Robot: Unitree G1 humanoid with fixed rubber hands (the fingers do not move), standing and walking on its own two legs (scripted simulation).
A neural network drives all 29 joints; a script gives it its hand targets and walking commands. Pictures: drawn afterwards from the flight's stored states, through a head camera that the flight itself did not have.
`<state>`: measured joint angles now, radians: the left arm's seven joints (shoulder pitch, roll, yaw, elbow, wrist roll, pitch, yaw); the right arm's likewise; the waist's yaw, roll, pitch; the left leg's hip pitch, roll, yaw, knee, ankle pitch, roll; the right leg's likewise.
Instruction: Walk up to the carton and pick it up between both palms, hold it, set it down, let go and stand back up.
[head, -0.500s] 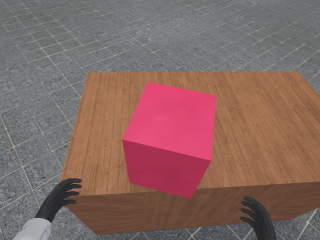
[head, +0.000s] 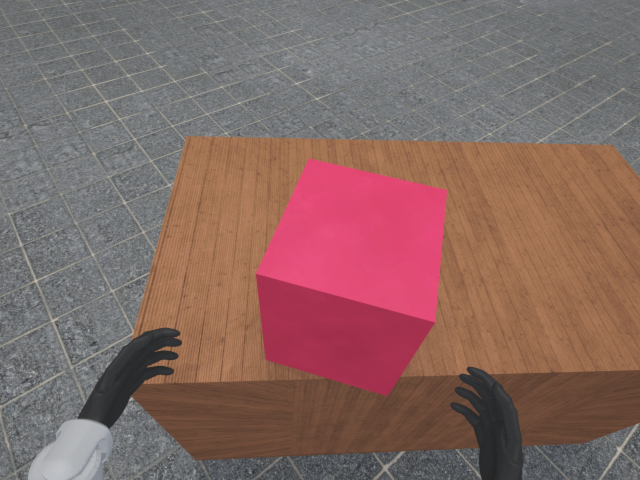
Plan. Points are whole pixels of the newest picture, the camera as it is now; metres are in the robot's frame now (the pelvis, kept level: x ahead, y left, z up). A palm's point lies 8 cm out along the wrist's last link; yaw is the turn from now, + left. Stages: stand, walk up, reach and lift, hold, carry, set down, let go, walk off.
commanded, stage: reach and lift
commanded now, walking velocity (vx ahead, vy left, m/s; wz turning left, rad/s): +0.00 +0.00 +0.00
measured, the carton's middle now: (349, 281) +0.39 -0.02 -0.02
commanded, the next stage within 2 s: none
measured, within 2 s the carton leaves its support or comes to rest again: neither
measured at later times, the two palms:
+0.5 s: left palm (126, 359) +0.24 +0.25 +0.02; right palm (478, 388) +0.23 -0.16 +0.02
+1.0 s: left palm (129, 283) +0.31 +0.25 +0.08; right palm (474, 319) +0.29 -0.15 +0.07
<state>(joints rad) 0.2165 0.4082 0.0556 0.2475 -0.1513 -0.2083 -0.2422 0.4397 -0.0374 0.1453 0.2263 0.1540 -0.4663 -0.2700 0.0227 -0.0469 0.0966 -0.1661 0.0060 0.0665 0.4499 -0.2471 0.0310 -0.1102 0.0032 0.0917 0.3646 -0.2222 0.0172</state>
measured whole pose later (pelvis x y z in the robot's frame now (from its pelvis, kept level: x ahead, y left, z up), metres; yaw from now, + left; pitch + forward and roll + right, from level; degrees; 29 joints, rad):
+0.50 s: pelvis +0.02 +0.00 +0.00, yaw +1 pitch +0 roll -1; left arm 0.20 0.41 0.05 0.08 -0.20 -0.04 -0.22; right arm 0.31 -0.04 0.15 0.11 0.16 -0.27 -0.33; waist 0.02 -0.03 0.09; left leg -0.17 0.01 0.05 0.45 -0.28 0.03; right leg -0.10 0.00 0.08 0.35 -0.24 0.03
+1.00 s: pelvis +0.00 +0.00 +0.00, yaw +1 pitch -2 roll -2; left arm -0.20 0.41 0.06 0.19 -0.21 0.25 -0.19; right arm -0.03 -0.04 0.06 0.08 0.19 0.12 -0.36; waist 0.02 -0.03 0.06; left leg -0.17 0.01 0.05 0.44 -0.25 0.03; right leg -0.09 0.00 0.07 0.33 -0.21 0.03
